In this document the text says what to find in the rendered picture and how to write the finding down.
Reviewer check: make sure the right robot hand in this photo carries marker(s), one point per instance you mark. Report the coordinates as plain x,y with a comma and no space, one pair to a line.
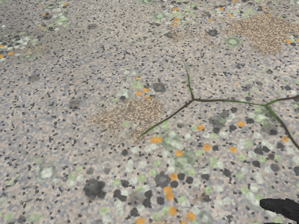
288,208

